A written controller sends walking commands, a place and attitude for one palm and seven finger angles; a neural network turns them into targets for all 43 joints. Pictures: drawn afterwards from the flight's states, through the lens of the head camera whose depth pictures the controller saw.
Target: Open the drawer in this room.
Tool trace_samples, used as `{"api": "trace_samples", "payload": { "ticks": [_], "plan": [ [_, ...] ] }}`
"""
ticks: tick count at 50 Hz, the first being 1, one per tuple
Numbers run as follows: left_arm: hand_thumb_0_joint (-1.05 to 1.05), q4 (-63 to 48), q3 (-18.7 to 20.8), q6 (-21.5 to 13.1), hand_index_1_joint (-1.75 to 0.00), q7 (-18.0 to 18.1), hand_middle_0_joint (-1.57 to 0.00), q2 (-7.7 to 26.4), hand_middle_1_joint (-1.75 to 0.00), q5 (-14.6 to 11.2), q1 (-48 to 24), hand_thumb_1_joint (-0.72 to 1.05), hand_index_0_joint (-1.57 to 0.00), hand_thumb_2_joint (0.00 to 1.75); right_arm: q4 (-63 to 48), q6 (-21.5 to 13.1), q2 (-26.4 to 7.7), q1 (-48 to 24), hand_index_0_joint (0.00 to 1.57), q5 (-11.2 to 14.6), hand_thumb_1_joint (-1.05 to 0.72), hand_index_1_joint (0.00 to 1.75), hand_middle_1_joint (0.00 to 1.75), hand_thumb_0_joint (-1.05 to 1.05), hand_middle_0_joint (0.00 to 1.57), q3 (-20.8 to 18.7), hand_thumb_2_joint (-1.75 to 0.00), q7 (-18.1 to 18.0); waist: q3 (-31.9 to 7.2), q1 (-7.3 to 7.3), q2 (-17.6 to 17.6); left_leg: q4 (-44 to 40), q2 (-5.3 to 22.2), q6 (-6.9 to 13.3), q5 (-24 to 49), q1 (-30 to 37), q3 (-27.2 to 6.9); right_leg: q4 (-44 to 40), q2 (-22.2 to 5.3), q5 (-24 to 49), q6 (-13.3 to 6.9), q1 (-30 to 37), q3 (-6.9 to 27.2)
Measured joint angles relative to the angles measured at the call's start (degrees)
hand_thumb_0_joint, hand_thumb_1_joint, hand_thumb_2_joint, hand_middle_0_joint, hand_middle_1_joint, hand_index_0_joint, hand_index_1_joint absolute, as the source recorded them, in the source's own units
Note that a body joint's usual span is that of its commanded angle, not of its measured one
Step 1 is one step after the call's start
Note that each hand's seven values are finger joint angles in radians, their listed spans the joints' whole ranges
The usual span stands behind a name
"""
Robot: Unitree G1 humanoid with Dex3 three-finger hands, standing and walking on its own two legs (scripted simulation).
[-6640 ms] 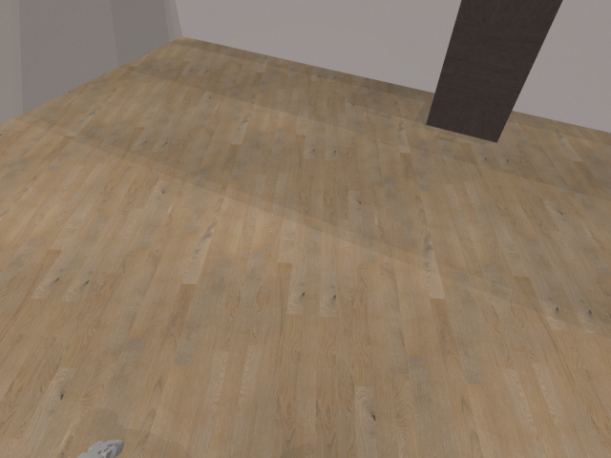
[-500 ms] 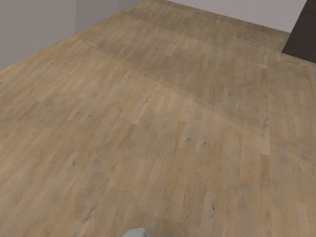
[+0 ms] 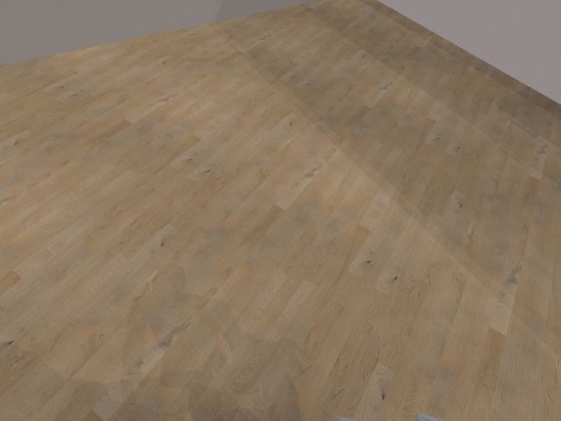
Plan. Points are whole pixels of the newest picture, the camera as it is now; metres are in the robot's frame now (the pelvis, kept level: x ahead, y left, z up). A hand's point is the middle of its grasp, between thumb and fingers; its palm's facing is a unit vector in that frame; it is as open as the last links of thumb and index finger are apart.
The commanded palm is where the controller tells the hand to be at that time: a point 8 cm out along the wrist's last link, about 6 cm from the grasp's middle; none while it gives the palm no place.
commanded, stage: turn or walk to find it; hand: left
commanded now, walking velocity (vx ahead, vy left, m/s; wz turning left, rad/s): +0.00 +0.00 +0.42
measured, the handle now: out of the picture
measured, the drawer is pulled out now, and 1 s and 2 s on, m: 0.00 0.00 0.00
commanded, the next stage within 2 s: none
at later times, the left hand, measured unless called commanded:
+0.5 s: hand out of the picture +0.06 +0.15 -0.13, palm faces +0.21 -0.93 -0.29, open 7.4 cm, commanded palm none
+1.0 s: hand out of the picture -0.13 +0.19 -0.18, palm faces +0.48 -0.85 -0.24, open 7.4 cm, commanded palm none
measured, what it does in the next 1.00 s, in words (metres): steps on the spot, turning left: right foot, then left foot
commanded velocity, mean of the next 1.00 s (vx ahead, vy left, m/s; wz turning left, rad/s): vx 0.00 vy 0.00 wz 0.42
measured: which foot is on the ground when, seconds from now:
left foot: down 0.00-0.36, up 0.38-0.84, down 0.86-1.00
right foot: up 0.00-0.34, down 0.36-0.86, up 0.88-1.00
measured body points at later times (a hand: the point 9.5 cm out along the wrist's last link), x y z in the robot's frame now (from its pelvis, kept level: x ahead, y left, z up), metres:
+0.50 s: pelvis -0.01 -0.06 +0.01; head +0.02 -0.09 +0.45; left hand +0.05 +0.20 -0.11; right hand +0.06 -0.30 -0.17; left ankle -0.06 +0.08 -0.65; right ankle +0.01 -0.14 -0.73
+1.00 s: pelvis -0.05 +0.00 +0.00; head -0.04 +0.04 +0.45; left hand -0.16 +0.24 -0.16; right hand +0.15 -0.19 -0.12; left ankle -0.09 +0.07 -0.73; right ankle -0.01 -0.16 -0.67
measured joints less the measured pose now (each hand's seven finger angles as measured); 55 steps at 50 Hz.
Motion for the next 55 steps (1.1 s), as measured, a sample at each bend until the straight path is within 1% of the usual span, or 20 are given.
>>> {"api": "trace_samples", "payload": {
  "ticks": [5,9,14,16,17,18,19,21,23,25,29,33,40,42,43,44,46,48,50,55],
  "plan": [
    [0.0,-2.0,0.5,-0.4,-0.3,-0.6,-0.19,0.4,-0.3,0.2,-2.9,0.91,-0.2,0.9,0.3,0.1,0.4,1.6,0.2,-0.1,-0.91,0.3,0.3,0.0,0.2,0.1,-0.89,0.0,-0.7,-0.43,1.2,-3.4,-0.6,0.2,2.3,1.2,-1.9,0.0,-0.8,5.2,1.1,-3.3,2.2],
    [0.0,-3.3,0.7,-0.4,-0.3,-0.6,-0.19,0.1,-0.3,0.2,-5.1,0.91,-0.19,0.9,0.5,0.2,0.6,3.4,0.2,-0.3,-0.91,0.3,0.3,0.0,0.2,-0.3,-0.89,0.2,-1.2,-1.46,1.7,-4.1,-1.3,0.0,3.2,0.9,-3.4,-3.7,-0.6,6.2,1.6,-3.1,2.8],
    [0.0,-4.7,0.2,-0.7,-0.3,-0.6,-0.19,-1.1,-0.3,-0.1,-7.5,0.91,-0.19,0.9,0.8,0.7,0.0,5.9,0.2,-0.7,-0.91,0.3,0.3,0.0,0.21,-1.1,-0.89,0.3,-1.5,-3.32,3.2,-2.9,-2.0,-1.1,3.3,-0.7,-5.8,-13.8,1.2,5.0,1.1,0.8,2.3],
    [0.0,-5.4,-0.1,-1.2,-0.3,-0.6,-0.19,-1.8,-0.3,-0.3,-8.0,0.91,-0.19,0.9,1.0,0.9,-0.5,6.8,0.2,-0.7,-0.91,0.3,0.3,0.01,0.21,-1.4,-0.89,0.3,-1.7,-3.8,3.8,-1.7,-2.3,-1.8,3.0,-1.8,-6.7,-19.8,2.2,7.0,0.7,3.4,1.9],
    [0.0,-5.7,-0.3,-1.6,-0.3,-0.6,-0.19,-2.1,-0.3,-0.4,-8.1,0.91,-0.19,0.9,1.1,1.0,-0.9,7.3,0.2,-0.6,-0.91,0.3,0.3,0.01,0.21,-1.6,-0.89,0.3,-1.9,-3.89,4.1,-0.7,-2.6,-2.2,2.6,-2.5,-7.2,-24.3,2.6,9.9,0.6,5.4,1.5],
    [0.0,-5.9,-0.5,-2.2,-0.3,-0.6,-0.19,-2.5,-0.3,-0.3,-8.1,0.91,-0.2,0.9,1.2,1.1,-1.3,7.8,0.2,-0.4,-0.91,0.3,0.3,0.01,0.21,-1.9,-0.89,0.3,-2.1,-3.87,4.7,0.9,-2.6,-2.8,1.9,-3.5,-7.7,-27.7,2.8,11.2,-1.0,6.9,0.9],
    [0.0,-5.9,-0.7,-2.7,-0.3,-0.5,-0.19,-3.3,-0.3,0.0,-8.2,0.91,-0.2,0.9,1.5,1.3,-1.9,7.9,0.2,-0.2,-0.91,0.3,0.3,0.01,0.2,-2.2,-0.89,0.3,-1.8,-3.95,5.8,4.2,-2.4,-3.1,-1.1,-4.8,-8.1,-27.7,3.3,11.1,-2.7,7.0,0.1],
    [0.0,-6.1,-1.4,-3.2,-0.3,-0.5,-0.2,-4.2,-0.3,0.1,-7.7,0.91,-0.2,0.9,1.8,2.2,-2.6,8.4,0.2,-0.3,-0.91,0.3,0.3,0.01,0.2,-2.8,-0.89,0.3,-1.9,-4.31,6.4,14.8,-2.8,-3.6,-7.7,-8.4,-7.3,-27.3,2.6,10.6,-4.7,7.4,-1.3],
    [0.0,-6.1,-1.6,-3.2,-0.3,-0.4,-0.2,-4.9,-0.3,0.0,-6.8,0.91,-0.2,0.9,2.3,2.8,-3.1,8.7,0.2,-0.5,-0.91,0.3,0.3,0.01,0.2,-3.2,-0.89,0.5,-2.1,-4.31,6.2,25.2,-2.4,-4.2,-8.0,-11.6,-6.0,-28.7,1.7,11.1,-5.3,8.8,-2.5],
    [0.0,-5.9,-1.8,-3.1,-0.3,-0.4,-0.2,-5.4,-0.3,0.0,-6.0,0.91,-0.2,0.9,2.7,3.0,-3.5,8.8,0.2,-0.6,-0.91,0.3,0.3,0.01,0.2,-3.5,-0.89,0.9,-2.2,-4.27,6.1,31.7,-1.1,-4.8,-5.6,-13.6,-5.1,-30.3,1.2,11.8,-5.4,10.0,-3.6],
    [0.0,-5.0,-2.0,-3.3,-0.3,-0.3,-0.2,-5.9,-0.3,0.0,-4.3,0.91,-0.2,0.9,3.1,3.5,-3.9,8.5,0.2,-0.7,-0.91,0.3,0.3,0.01,0.2,-3.6,-0.89,1.2,-2.0,-4.07,5.8,35.5,1.5,-6.1,-2.3,-14.7,-4.9,-32.0,0.6,12.6,-5.5,11.4,-6.0],
    [0.0,-4.2,-1.6,-3.2,-0.3,-0.2,-0.2,-5.6,-0.3,0.3,-2.8,0.91,-0.2,0.9,3.3,3.9,-3.8,7.5,0.19,-0.7,-0.91,0.3,0.3,0.01,0.2,-3.4,-0.89,1.2,-1.6,-3.25,5.0,32.2,3.2,-6.8,-3.0,-13.4,-4.4,-32.1,-0.2,12.7,-5.3,11.5,-8.0],
    [0.0,-2.4,-0.6,-2.7,-0.3,-0.4,-0.2,-3.1,-0.3,1.0,-0.7,0.91,-0.2,0.9,2.2,3.3,-2.8,3.9,0.19,-0.1,-0.91,0.3,0.3,0.01,0.2,-2.4,-0.89,1.2,-0.6,-0.8,2.6,16.4,3.5,-6.0,-7.6,-7.1,-0.2,-29.4,-2.6,12.0,-3.8,9.7,-11.1],
    [0.0,-1.8,-0.1,-2.4,-0.3,-0.4,-0.2,-2.1,-0.3,0.9,-0.2,0.91,-0.2,0.9,1.4,2.5,-2.5,3.0,0.19,0.0,-0.91,0.3,0.3,0.01,0.2,-2.0,-0.89,1.2,-0.6,-0.47,1.9,9.7,3.2,-5.5,-5.1,-4.4,1.1,-27.5,-3.5,11.3,-2.9,8.8,-12.0],
    [0.0,-1.6,0.1,-2.2,-0.3,-0.5,-0.2,-1.6,-0.3,0.7,0.2,0.91,-0.2,0.9,0.8,2.0,-2.5,2.8,0.19,0.0,-0.91,0.3,0.3,0.01,0.2,-1.8,-0.89,1.3,-0.9,-0.46,1.8,4.8,3.1,-5.1,-1.6,-2.5,1.5,-25.9,-3.9,10.6,-2.3,8.0,-12.5],
    [0.0,-1.4,0.3,-1.8,-0.3,-0.5,-0.2,-1.0,-0.3,0.4,0.4,0.91,-0.2,0.9,0.5,1.3,-2.2,2.4,0.19,0.0,-0.91,0.3,0.3,0.01,0.2,-1.8,-0.89,1.3,-1.1,-0.44,1.1,3.2,2.4,-3.1,-1.4,-2.0,1.7,-23.2,-4.7,9.5,-1.7,6.7,-12.1],
    [0.0,-0.8,0.7,-0.4,-0.3,-0.3,-0.2,0.2,-0.3,0.2,0.2,0.91,-0.2,0.9,0.0,0.8,-1.3,1.6,0.19,-0.2,-0.91,0.3,0.3,0.01,0.2,-1.3,-0.89,1.2,-0.7,0.19,-0.5,4.5,1.4,-0.8,-2.0,-2.4,1.9,-15.0,-4.3,1.8,-0.8,3.3,-7.1],
    [0.0,-0.2,1.0,0.6,-0.3,-0.2,-0.2,0.6,-0.3,0.3,0.1,0.91,-0.2,0.9,-0.3,0.4,-0.6,1.5,0.2,-0.4,-0.91,0.3,0.3,0.0,0.2,-0.8,-0.89,0.8,-1.1,0.24,-0.4,3.1,1.3,-0.1,-1.4,-1.7,1.6,-7.2,-2.8,0.3,-0.3,0.3,-3.6],
    [0.01,0.1,1.1,0.8,-0.3,-0.5,-0.19,0.6,-0.3,0.3,-0.4,0.91,-0.2,0.9,-0.5,0.3,-0.3,1.7,0.2,-0.4,-0.91,0.3,0.3,0.0,0.2,-0.5,-0.89,0.3,-1.5,-0.07,0.3,0.5,1.1,0.1,0.2,-0.7,0.7,-1.7,-1.9,2.6,0.1,-1.9,-1.7],
    [0.01,-1.0,1.0,-0.2,-0.3,-1.0,-0.19,0.5,-0.3,0.2,-2.1,0.91,-0.19,0.9,-0.1,0.0,0.5,2.6,0.2,-0.1,-0.91,0.3,0.3,0.0,0.2,0.0,-0.89,0.0,-1.9,-0.4,1.0,-4.9,-0.1,1.0,3.7,1.3,-0.7,1.9,-1.5,7.6,1.4,-4.2,1.1]
  ]
}}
